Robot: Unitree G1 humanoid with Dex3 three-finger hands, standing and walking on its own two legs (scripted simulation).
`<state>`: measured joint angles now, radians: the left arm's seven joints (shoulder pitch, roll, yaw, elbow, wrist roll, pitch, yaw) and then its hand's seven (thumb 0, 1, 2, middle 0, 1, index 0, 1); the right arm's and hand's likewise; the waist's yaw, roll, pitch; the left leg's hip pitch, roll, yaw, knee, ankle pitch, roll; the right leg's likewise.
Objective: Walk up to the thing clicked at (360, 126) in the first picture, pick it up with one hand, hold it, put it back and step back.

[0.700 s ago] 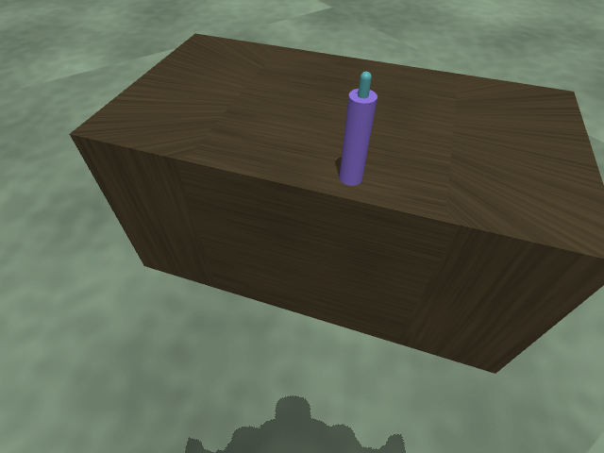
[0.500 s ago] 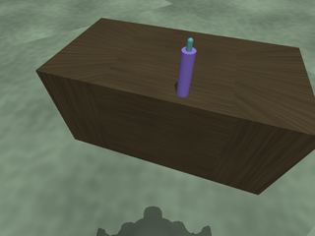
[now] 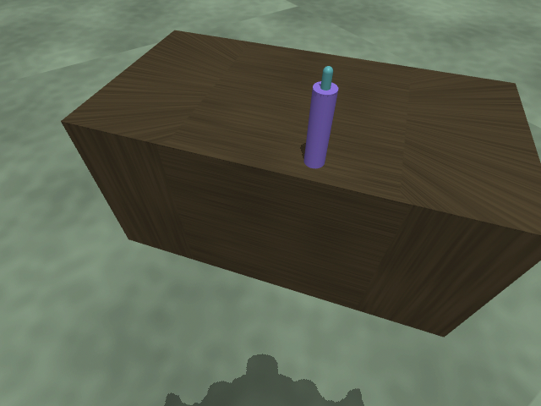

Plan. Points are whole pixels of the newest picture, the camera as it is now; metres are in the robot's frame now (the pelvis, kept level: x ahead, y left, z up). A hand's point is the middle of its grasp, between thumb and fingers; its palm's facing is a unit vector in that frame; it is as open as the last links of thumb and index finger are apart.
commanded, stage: stand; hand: left
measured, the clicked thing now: (320, 120) +0.71 -0.13 +0.00
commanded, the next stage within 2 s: walk up in 0.42 s
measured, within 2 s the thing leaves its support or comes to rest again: neither
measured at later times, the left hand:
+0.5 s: hand out of the picture +0.08 +0.26 -0.16, palm faces -0.07 -0.93 -0.35, open 7.4 cm
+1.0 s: hand (196, 380) +0.20 +0.13 -0.17, palm faces -0.24 -0.92 -0.31, open 7.4 cm
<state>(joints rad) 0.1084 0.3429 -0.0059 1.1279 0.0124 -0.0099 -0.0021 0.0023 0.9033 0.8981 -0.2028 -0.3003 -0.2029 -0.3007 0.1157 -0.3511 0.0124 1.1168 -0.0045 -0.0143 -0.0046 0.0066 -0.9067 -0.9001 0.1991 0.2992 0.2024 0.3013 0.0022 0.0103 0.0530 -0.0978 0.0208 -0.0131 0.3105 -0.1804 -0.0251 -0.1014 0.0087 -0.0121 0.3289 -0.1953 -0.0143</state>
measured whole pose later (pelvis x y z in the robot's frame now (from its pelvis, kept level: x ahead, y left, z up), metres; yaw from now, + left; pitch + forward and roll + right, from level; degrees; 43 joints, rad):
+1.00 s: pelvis +0.10 -0.12 -0.03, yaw -14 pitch -3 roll -1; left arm 0.35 0.39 0.06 0.83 0.03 0.02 -0.08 0.00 0.90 0.90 -0.21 -0.30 -0.21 -0.30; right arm 0.30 -0.42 -0.07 0.88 -0.02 -0.08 0.02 0.01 -0.91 -0.90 0.20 0.30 0.20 0.30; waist 0.04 -0.01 0.08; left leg -0.36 0.04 0.08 0.68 -0.36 0.02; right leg -0.26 0.02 0.04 0.67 -0.36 -0.03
